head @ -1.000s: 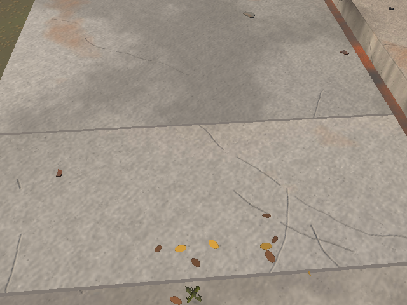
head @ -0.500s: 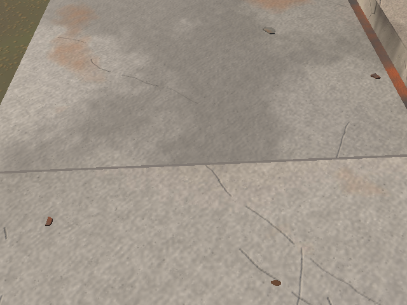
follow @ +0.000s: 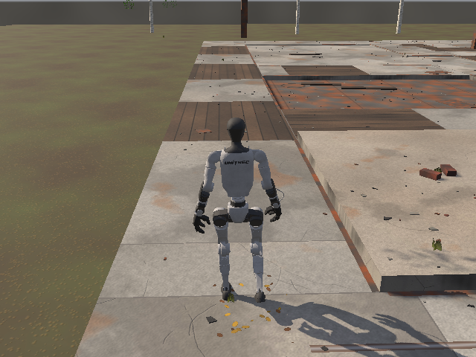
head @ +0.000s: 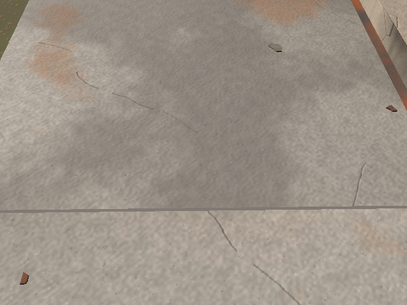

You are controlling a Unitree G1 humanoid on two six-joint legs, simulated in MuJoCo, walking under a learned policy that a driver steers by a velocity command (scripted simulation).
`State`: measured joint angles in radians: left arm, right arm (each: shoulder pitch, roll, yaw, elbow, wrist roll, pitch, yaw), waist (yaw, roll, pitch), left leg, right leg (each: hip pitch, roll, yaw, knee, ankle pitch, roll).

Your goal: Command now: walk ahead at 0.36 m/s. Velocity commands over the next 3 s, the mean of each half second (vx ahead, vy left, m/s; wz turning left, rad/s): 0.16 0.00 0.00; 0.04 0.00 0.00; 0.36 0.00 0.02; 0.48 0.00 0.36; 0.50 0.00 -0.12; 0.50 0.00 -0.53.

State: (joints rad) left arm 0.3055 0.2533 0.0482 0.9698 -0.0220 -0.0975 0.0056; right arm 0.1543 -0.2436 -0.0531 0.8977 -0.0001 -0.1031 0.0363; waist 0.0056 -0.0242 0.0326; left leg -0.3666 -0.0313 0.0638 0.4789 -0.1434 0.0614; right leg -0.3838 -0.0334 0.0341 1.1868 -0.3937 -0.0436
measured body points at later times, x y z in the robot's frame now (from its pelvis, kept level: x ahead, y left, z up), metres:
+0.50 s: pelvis +0.14 -0.02 +0.00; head +0.16 -0.03 +0.45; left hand +0.26 +0.22 -0.13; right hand +0.19 -0.28 -0.15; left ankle +0.07 +0.08 -0.73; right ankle +0.21 -0.13 -0.73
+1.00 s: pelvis +0.15 -0.03 +0.00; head +0.15 -0.03 +0.45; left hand +0.24 +0.22 -0.15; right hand +0.12 -0.27 -0.16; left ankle +0.07 +0.08 -0.73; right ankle +0.21 -0.13 -0.73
